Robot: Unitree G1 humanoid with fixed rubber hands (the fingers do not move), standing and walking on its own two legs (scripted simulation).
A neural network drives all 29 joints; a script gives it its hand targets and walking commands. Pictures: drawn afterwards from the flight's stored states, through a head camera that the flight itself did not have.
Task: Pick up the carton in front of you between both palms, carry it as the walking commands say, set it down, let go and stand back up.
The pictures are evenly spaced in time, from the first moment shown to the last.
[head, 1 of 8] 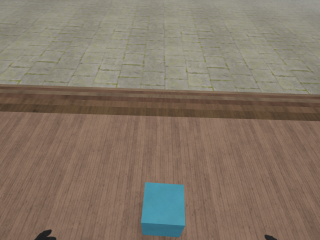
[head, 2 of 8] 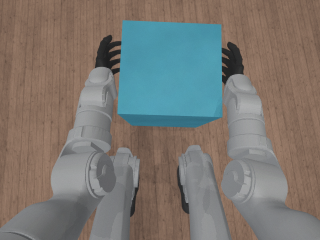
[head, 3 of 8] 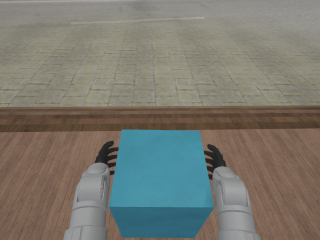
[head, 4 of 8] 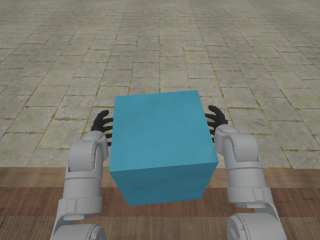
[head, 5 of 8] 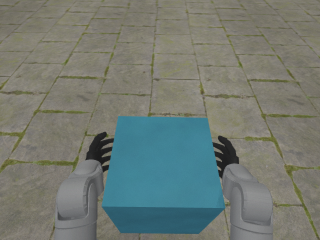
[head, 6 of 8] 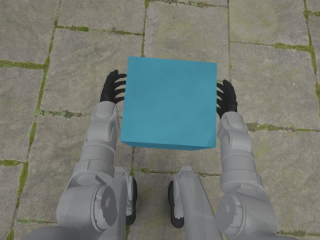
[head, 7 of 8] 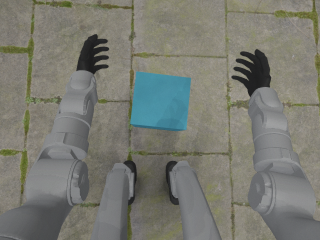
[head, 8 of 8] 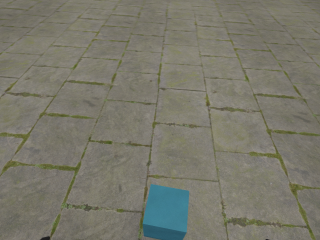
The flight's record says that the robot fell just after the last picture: no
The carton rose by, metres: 0.69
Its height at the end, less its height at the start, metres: -1.25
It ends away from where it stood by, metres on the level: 4.36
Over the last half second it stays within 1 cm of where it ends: yes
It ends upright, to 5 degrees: yes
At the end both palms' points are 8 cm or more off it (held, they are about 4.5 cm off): yes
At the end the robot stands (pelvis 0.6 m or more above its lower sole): yes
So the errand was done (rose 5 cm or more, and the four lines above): yes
